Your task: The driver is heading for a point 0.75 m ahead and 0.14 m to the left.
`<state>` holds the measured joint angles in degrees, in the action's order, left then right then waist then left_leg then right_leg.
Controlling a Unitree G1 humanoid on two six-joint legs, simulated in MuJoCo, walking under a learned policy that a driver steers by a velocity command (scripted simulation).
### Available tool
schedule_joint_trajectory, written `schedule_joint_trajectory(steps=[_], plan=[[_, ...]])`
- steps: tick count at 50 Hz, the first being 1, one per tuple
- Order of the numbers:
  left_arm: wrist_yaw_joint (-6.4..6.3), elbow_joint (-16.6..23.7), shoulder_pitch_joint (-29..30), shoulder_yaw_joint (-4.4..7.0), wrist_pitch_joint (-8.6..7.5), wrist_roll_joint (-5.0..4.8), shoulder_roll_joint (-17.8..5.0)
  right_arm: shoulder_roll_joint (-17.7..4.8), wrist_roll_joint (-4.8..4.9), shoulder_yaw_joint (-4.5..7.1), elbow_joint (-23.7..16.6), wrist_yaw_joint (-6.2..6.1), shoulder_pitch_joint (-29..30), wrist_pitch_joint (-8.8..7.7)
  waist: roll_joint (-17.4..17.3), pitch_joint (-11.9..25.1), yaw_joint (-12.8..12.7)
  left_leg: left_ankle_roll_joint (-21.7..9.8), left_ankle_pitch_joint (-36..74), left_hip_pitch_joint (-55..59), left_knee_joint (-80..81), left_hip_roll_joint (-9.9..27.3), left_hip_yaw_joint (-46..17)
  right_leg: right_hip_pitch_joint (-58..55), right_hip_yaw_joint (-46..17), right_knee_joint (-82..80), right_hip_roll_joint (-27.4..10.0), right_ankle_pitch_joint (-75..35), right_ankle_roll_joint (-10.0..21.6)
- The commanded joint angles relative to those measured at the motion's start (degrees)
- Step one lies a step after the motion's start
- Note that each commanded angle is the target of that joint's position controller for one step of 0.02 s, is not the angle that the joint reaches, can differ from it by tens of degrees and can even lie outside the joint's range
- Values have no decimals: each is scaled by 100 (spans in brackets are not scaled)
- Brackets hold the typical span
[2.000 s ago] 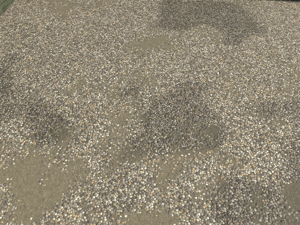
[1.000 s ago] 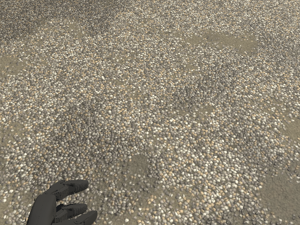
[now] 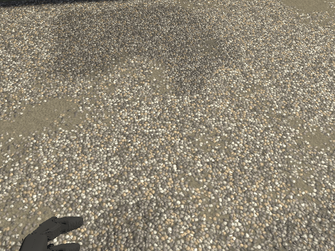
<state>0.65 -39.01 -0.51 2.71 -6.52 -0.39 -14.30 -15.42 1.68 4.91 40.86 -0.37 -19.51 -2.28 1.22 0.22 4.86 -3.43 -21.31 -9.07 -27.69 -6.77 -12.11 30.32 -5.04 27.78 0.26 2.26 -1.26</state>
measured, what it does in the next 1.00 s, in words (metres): walks ahead, turning left: right foot, then left foot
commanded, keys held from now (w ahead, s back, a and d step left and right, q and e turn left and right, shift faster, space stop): w+q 0.70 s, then w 0.10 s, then w+e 0.20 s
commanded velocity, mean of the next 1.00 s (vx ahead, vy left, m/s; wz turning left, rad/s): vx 0.50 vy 0.00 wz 0.47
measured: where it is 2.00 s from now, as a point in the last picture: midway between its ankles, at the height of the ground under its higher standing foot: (106, 204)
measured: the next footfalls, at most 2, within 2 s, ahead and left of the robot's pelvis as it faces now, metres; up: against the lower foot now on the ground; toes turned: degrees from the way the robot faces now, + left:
right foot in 0.02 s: +0.18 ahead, -0.13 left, +0.00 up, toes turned +6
left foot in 0.56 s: +0.40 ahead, +0.19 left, +0.00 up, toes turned +22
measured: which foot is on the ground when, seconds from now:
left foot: down 0.00-0.04, up 0.06-0.54, down 0.56-1.00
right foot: up 0.00-0.00, down 0.02-0.58, up 0.60-1.00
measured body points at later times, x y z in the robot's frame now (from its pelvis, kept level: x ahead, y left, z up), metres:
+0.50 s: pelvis +0.24 +0.02 +0.00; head +0.28 +0.03 +0.44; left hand +0.17 +0.31 -0.12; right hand +0.54 -0.12 -0.07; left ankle +0.35 +0.19 -0.70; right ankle +0.14 -0.13 -0.73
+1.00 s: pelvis +0.50 +0.13 +0.00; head +0.52 +0.15 +0.45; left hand +0.59 +0.44 -0.08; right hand +0.69 -0.09 -0.10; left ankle +0.36 +0.18 -0.73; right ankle +0.71 +0.09 -0.70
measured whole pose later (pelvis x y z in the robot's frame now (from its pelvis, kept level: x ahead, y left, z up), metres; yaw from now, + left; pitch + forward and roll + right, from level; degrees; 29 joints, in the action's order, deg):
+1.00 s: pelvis +0.50 +0.13 +0.00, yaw +27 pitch +2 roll +2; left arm 2.2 -40.8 -4.1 1.6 -4.8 -0.9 -15.5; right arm -16.2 0.6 3.4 41.9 0.5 -18.5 -3.8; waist 2.4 -0.3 4.0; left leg -3.1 -19.2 -2.1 -19.3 -4.9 -3.7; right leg 34.5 -0.9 33.2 -3.2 -1.0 0.8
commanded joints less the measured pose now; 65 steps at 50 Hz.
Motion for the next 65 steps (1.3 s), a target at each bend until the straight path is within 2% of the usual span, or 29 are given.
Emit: schedule_joint_trajectory(steps=[1, 2, 3, 4, 5, 7, 9, 19, 23, 26, 27, 28, 29, 30, 31, 33, 34, 37, 42, 48, 51, 53, 54, 55, 56, 57, 59, 62, 65], plan=[[-28, 298, -631, 382, -191, 34, -907, -529, -29, 127, -494, -34, 305, -71, -867, 735, -761, -505, 1750, -452, -548, 982, -1083, -2019, -48, -286, -229, 146, 378], [-81, 228, -1542, 484, -194, 122, -1260, -170, -109, 1, -643, -15, 338, -113, -171, 1437, -1117, -248, 856, -1263, -2177, 585, -484, -3472, -1033, -244, -1284, 289, 775], [-48, 38, -1965, 559, -125, 207, -1600, -79, 63, -48, -801, -33, -408, -150, 1800, 1874, -764, 66, -1372, -3205, -3754, 22, 165, -4859, -3629, -748, -2432, 1484, 1719], [-38, 132, -1870, 476, -97, 68, -1115, -639, 97, 41, -623, -51, -458, -137, 1306, 1510, -877, 181, -1123, -3887, -4591, 498, 109, -4693, -3973, -924, -2496, 2599, 1721], [-72, 195, -1692, 374, -43, 37, -762, -888, 23, 109, -677, -42, 90, -85, 732, 895, -1033, 237, -548, -4048, -4858, 681, 227, -4122, -3036, -943, -2223, 2489, 1469], [-76, 182, -1295, 287, 41, 101, -601, -743, -98, 126, -834, -12, 586, -55, 267, 269, -835, 257, 128, -3756, -4583, 980, 403, -2976, -1853, -1155, -1740, 1279, 1244], [-71, 90, -1177, 242, 27, 120, -506, -542, -17, 108, -844, 53, 535, -11, 468, 87, -636, 248, 323, -3398, -4323, 1159, 518, -2422, -1109, -1433, -1465, 698, 1149], [-134, -481, -1463, 375, 64, 32, -1020, -226, -30, -51, -1033, 224, 1706, -2, 266, -188, -902, 331, 2204, -3277, -1845, 1223, 996, -2722, 740, -1698, -1416, -606, 1016], [-125, -638, -1698, 433, 165, -76, -1238, -264, 6, -53, -1243, 353, 2160, 1, 303, -401, -1000, 110, 1768, -3100, -1126, 1097, 1333, -3237, 1031, -1520, -1628, -986, 898], [-172, -647, -1644, 513, 258, -149, -1501, -560, -55, 108, -1223, 374, 1673, 50, 544, -11, -570, -257, 924, -2005, -845, 576, 1812, -3462, 1432, -387, -1622, -3655, 722], [-198, -632, -1569, 510, 299, -175, -1512, -767, -52, 246, -1012, 351, 859, 65, 457, 394, -87, -452, 1202, -923, -433, 310, 1937, -3248, 1626, 647, -1472, -4153, 600], [-230, -568, -1628, 438, 287, -121, -1327, -1122, -40, 432, -754, 263, -158, 98, 184, 903, 369, -697, 1529, 823, -326, 393, 1495, -2130, 1692, 2114, -1270, -3311, 388], [-170, -207, -1951, 185, 186, 151, -568, -1828, -7, 543, -723, 176, -330, 75, -1444, 1298, -49, -1576, 1300, 2889, -153, 1975, -1392, 568, 1567, 4319, -374, 1764, 24], [-84, -46, -1684, 129, -55, 34, -734, -1653, -38, 431, -903, 200, -535, -16, -1412, 2384, 133, -2199, 422, 3474, 831, 2654, -3669, 1461, 158, 5349, 128, 3192, 17], [-21, 100, -1110, 228, -162, -184, -1078, -1265, -94, 316, -816, 222, -417, -72, -939, 1756, 275, -1844, 585, 3131, 957, 2454, -2865, 1973, -76, 5386, -183, 2650, 91], [-76, 86, -948, 182, -213, -17, -979, -936, -56, 200, -850, 202, 294, -110, -243, 775, -197, -1467, 1530, 1422, 983, 1992, -1584, 1512, 13, 4433, -595, 1888, 120], [-95, 62, -1018, 232, -155, 73, -1055, -800, -102, 138, -916, 191, 585, -120, -292, 576, -424, -1400, 2106, 737, 1099, 1829, -1230, 1067, -1, 4086, -716, 1726, 78], [-79, -15, -1199, 202, 43, 112, -877, -765, -131, 102, -845, 127, 744, -170, -364, 417, -657, -1423, 2786, -145, 1353, 1682, -749, 600, 160, 3462, -736, 1471, -110], [-13, 87, -348, 12, 84, 79, -491, -863, -111, 92, -507, 17, 400, -188, -535, 117, -297, -1028, 2530, -533, 1459, 1313, 171, 251, 359, 1467, -567, -478, -182], [155, 375, 401, 25, 69, -74, -668, -1008, -108, 104, -108, 76, -121, -222, -537, -279, 72, -903, 2069, 594, 1321, 1916, 20, 733, 343, 552, -444, -448, 233], [238, 432, 213, 55, 55, -31, -719, -1059, -101, 126, -2, 30, -61, -146, -588, -266, -101, -687, 3366, 1072, 811, 1992, 175, 528, 442, 279, -277, 313, 515], [213, 139, -898, 214, 14, 104, -968, -1011, -102, 80, -59, -23, 153, -79, -482, 526, -713, -370, 5342, 872, -604, 1480, 582, -1250, 753, -74, 105, -442, 742], [173, 39, -1683, 287, -9, 187, -1343, -780, -214, -26, -213, -61, 145, -99, -13, 1322, -964, -76, 4053, -63, -2049, 1128, 802, -2860, -199, 221, -793, -2478, 1103], [164, -20, -1911, 335, 37, 215, -1690, -315, -230, -184, -150, -7, -781, -182, 1457, 2146, -646, 473, -672, -2226, -4387, 178, 1061, -4963, -2456, 191, -2337, -3636, 2287], [165, -38, -2179, 255, 116, 39, -1223, -811, -206, -104, -18, 23, -637, -209, 959, 2574, -962, 519, -1512, -2601, -4940, 257, 375, -5081, -3052, -164, -2293, -3141, 2265], [137, 37, -1741, 187, 165, 14, -1068, -977, -65, -51, -174, 34, -72, -187, 569, 1762, -955, 535, -1212, -2943, -5010, 562, 430, -4473, -2197, -223, -2087, -2997, 1987], [103, 101, -1136, 72, 220, 58, -769, -855, -153, -81, -307, -37, 580, -93, -66, 869, -737, 581, -698, -2810, -4319, 943, 677, -3091, -1311, -439, -1647, -3281, 1682], [99, 23, -757, 8, 207, 162, -631, -527, -160, -118, -169, -110, 127, 106, 376, 745, -260, 680, -265, -1702, -3280, 1088, 765, -1904, -595, -818, -1226, -3458, 1561], [51, -81, -590, 56, 253, 160, -781, -411, -204, -150, -82, -187, 119, 184, 447, 865, -199, 777, 221, -1207, -2286, 1075, 860, -1612, -207, -912, -1116, -3428, 1545]])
